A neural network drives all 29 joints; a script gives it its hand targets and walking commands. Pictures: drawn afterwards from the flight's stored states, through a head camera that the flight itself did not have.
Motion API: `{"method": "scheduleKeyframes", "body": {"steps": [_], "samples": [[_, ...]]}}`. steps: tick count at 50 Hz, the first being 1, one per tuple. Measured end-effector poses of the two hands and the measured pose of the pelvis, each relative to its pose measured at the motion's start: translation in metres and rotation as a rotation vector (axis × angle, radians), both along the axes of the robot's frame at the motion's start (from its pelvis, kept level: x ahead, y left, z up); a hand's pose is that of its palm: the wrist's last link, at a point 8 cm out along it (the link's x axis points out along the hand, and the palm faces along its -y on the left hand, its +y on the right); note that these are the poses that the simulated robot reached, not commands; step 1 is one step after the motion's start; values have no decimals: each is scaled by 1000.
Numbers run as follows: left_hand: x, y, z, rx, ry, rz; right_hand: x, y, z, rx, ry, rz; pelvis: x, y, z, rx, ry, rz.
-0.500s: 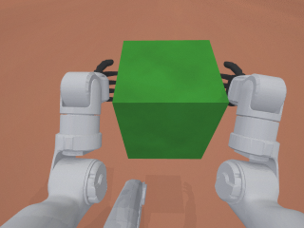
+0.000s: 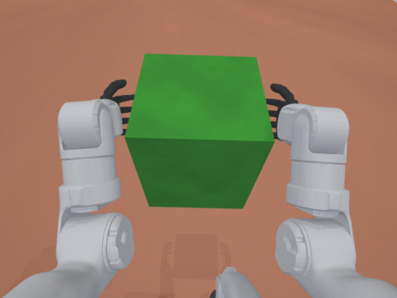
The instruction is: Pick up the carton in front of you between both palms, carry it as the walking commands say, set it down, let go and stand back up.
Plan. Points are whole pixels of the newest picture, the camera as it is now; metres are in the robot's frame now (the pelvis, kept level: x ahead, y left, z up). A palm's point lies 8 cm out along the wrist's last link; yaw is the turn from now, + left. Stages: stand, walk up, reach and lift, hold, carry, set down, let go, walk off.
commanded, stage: carry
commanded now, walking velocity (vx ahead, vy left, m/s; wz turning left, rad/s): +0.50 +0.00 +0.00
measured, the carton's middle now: (198, 138) +0.42 -0.01 +0.11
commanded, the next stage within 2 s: none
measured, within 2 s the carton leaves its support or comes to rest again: neither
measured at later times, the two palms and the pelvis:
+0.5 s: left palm (132, 66) +0.66 +0.15 +0.13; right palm (244, 65) +0.67 -0.15 +0.13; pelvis +0.31 +0.00 +0.01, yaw +2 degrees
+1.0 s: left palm (144, 32) +0.92 +0.15 +0.11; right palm (229, 36) +0.92 -0.15 +0.10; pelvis +0.66 +0.00 -0.01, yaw +0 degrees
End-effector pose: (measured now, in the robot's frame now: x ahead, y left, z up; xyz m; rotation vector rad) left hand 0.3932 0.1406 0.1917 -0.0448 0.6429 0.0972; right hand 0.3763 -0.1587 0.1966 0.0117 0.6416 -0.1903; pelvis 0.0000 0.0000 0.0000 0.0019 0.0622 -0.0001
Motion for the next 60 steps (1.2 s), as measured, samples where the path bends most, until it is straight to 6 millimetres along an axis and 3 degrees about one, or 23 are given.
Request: {"method": "scheduleKeyframes", "body": {"steps": [4,8,15,19,25,30,36,39,42,47,51,55,60], "samples": [[44,8,19,35,3,32,58,8,17,-22,6,58,64,-11,-1,4,9,7],[90,7,19,77,24,59,117,7,11,-27,25,114,126,-25,-15,-9,4,23],[148,5,-21,110,187,65,190,6,-26,1,185,135,188,-28,1,8,4,23],[192,3,-36,90,216,59,227,3,-41,9,215,110,227,-22,9,5,16,21],[268,7,-62,55,216,44,292,7,-64,19,216,57,306,-2,11,-1,31,27],[335,28,-88,42,169,34,354,28,-86,10,169,39,380,23,-4,10,36,-7],[379,43,-110,-24,205,53,388,44,-113,52,203,-17,448,31,14,-24,54,-26],[398,41,-109,-64,168,74,405,42,-110,59,161,-41,485,31,19,-34,48,-15],[423,33,-101,-49,104,68,436,35,-98,47,99,-23,524,27,18,-27,35,-11],[484,17,-83,12,4,53,500,18,-89,58,4,8,605,10,5,-6,10,-9],[538,2,-88,47,-7,56,557,3,-103,81,-7,21,669,-6,-13,-24,-7,10],[572,-2,-101,45,112,76,596,-1,-115,69,112,45,710,-15,-1,-4,0,38],[615,1,-100,34,148,104,648,2,-110,52,147,77,759,-20,14,11,5,34]]}}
